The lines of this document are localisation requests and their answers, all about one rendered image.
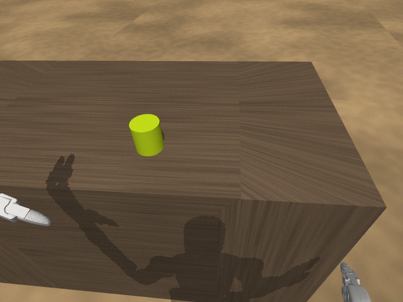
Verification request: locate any left robot hand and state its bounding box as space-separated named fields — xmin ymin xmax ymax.
xmin=0 ymin=193 xmax=51 ymax=226

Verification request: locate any can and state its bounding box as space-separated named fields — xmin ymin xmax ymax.
xmin=129 ymin=114 xmax=164 ymax=156

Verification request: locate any right robot hand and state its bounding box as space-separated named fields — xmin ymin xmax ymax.
xmin=340 ymin=262 xmax=372 ymax=302

